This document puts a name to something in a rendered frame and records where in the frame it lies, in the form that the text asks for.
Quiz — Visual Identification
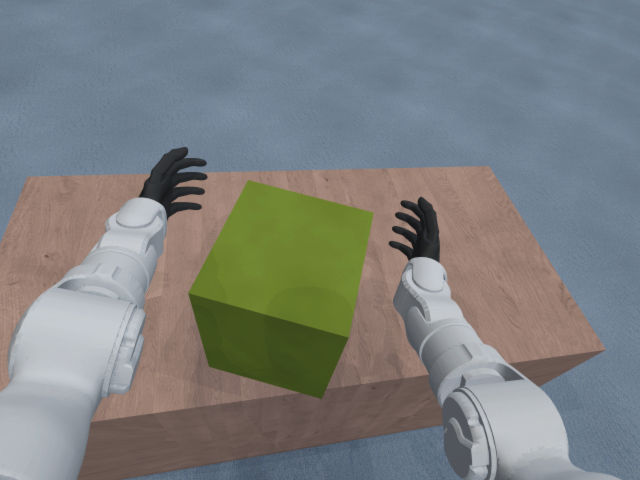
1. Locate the robot right upper arm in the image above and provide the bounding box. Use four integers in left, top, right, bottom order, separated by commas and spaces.
442, 380, 621, 480

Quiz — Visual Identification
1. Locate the robot left upper arm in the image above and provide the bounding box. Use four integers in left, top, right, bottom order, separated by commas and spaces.
0, 287, 146, 480

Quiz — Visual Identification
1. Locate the right robot forearm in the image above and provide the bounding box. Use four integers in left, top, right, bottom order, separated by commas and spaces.
393, 257, 569, 454

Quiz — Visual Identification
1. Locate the left robot hand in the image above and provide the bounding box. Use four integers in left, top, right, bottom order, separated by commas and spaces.
138, 147, 208, 220

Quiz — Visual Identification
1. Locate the carton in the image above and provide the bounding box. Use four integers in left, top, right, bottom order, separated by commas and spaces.
188, 180, 374, 399

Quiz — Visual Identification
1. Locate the left robot forearm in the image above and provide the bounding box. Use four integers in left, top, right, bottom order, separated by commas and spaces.
7, 198, 167, 379

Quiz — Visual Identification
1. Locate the pedestal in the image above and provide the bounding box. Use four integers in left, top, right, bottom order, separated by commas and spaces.
0, 166, 606, 480

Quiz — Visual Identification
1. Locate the right robot hand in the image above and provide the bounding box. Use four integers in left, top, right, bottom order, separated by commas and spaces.
389, 197, 440, 262

